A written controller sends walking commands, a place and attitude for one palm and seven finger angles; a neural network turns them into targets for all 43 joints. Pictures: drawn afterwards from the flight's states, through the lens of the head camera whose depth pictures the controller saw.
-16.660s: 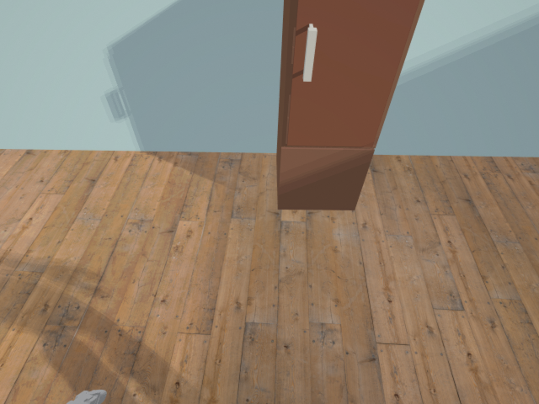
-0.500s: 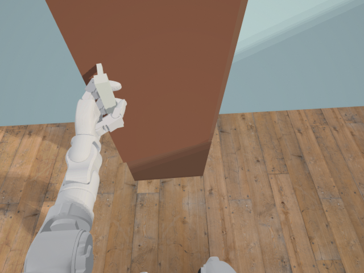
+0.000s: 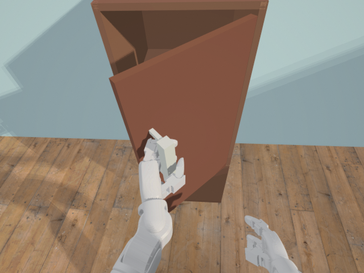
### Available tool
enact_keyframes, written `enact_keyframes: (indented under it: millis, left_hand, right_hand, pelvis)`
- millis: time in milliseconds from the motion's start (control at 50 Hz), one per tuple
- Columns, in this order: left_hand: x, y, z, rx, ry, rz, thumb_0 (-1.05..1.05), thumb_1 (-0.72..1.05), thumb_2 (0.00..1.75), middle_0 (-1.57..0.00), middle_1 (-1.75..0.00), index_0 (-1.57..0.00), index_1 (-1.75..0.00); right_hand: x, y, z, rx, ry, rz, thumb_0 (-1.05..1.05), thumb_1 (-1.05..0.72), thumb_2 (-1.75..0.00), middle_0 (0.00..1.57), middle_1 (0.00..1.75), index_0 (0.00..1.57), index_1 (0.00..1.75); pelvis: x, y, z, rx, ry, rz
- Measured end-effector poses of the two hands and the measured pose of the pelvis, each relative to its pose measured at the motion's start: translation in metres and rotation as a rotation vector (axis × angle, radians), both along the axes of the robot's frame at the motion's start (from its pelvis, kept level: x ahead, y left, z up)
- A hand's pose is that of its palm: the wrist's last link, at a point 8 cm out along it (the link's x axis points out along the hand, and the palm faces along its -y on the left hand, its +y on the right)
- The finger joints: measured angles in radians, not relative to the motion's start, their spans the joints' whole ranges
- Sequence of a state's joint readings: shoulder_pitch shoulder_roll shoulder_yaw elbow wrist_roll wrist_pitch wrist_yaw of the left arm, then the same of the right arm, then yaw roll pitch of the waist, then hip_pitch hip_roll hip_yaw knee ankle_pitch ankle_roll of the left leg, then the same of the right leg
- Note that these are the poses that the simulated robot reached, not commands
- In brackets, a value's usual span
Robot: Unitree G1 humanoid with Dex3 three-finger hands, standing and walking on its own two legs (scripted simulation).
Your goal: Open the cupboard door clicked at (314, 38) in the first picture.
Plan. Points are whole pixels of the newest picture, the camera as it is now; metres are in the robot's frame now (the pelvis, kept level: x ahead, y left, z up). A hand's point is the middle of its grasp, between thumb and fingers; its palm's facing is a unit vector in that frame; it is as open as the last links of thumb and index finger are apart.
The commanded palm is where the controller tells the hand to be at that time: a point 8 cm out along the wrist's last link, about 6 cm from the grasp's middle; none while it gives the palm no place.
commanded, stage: pull the door open along its arc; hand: left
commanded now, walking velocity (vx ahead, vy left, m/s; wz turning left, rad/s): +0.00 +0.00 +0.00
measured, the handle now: (162, 158) +0.35 +0.06 +0.07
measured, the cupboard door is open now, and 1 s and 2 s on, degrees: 44 43 46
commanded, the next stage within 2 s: open thumb and fingers to let go in 0.12 s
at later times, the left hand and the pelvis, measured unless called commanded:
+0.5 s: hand (176, 177) +0.30 +0.03 +0.07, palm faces +0.35 -0.93 -0.05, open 8.1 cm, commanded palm +0.25 +0.06 +0.07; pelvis -0.02 -0.03 +0.00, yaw +1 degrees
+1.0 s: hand (175, 178) +0.30 +0.03 +0.07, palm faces +0.28 -0.96 -0.05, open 15.1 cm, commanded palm +0.26 +0.06 +0.07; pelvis -0.05 +0.01 -0.01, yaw -1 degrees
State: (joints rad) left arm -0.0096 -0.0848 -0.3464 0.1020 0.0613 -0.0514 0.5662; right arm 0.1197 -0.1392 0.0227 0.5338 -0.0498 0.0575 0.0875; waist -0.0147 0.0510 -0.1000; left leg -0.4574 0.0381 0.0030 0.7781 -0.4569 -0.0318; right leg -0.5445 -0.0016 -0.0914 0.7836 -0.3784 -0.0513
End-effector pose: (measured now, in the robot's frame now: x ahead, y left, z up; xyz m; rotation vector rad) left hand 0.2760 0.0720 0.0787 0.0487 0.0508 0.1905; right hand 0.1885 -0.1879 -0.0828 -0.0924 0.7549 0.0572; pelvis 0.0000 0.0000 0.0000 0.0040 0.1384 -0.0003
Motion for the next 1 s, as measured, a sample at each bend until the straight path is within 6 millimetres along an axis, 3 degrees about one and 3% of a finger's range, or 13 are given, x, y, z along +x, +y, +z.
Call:
enact_keyframes:
  millis: [120, 220, 340, 460, 760, 1000]
  left_hand:
    - [-0.018, -0.015, 0.003, -0.007, 0.038, -0.071, 0.03, 0.66, 0.72, -0.22, -1.16, -0.26, -1.24]
    - [-0.020, -0.018, 0.003, 0.021, 0.027, -0.032, 0.02, 0.65, 0.77, -0.24, -1.15, -0.26, -1.23]
    - [-0.013, -0.014, 0.000, 0.028, -0.006, 0.085, 0.01, 0.57, 0.85, -0.27, -1.19, -0.27, -1.22]
    - [-0.013, -0.003, -0.001, 0.009, -0.028, 0.170, 0.01, 0.44, 0.76, -0.31, -1.24, -0.32, -1.25]
    - [-0.022, 0.001, -0.001, 0.004, -0.065, 0.130, 0.01, -0.31, 0.38, -0.29, -1.18, -0.28, -1.17]
    - [-0.014, 0.003, -0.002, 0.016, -0.071, 0.091, 0.00, -0.48, 0.30, -0.23, -0.77, -0.22, -0.75]
  right_hand:
    - [-0.001, -0.013, 0.003, 0.031, -0.005, -0.014, 0.01, -0.91, -0.90, 0.20, 0.30, 0.20, 0.30]
    - [-0.011, -0.035, -0.004, -0.015, 0.028, -0.030, 0.01, -0.91, -0.90, 0.20, 0.30, 0.20, 0.30]
    - [-0.027, -0.059, -0.018, -0.085, 0.075, -0.044, 0.01, -0.91, -0.90, 0.20, 0.29, 0.20, 0.30]
    - [-0.042, -0.067, -0.022, -0.104, 0.083, -0.061, 0.01, -0.91, -0.90, 0.19, 0.29, 0.20, 0.30]
    - [-0.071, -0.044, -0.022, -0.100, 0.059, -0.078, 0.01, -0.91, -0.90, 0.20, 0.29, 0.20, 0.30]
    - [-0.079, -0.011, -0.023, -0.101, 0.054, -0.061, 0.01, -0.91, -0.90, 0.20, 0.30, 0.20, 0.30]
  pelvis:
    - [0.004, -0.015, 0.002, 0.008, -0.026, 0.002]
    - [0.003, -0.025, 0.002, 0.016, -0.031, 0.003]
    - [-0.007, -0.031, -0.001, 0.025, -0.017, 0.005]
    - [-0.017, -0.034, -0.002, 0.032, -0.005, 0.005]
    - [-0.041, -0.014, -0.006, 0.022, -0.018, -0.006]
    - [-0.050, 0.013, -0.010, 0.008, -0.017, -0.018]
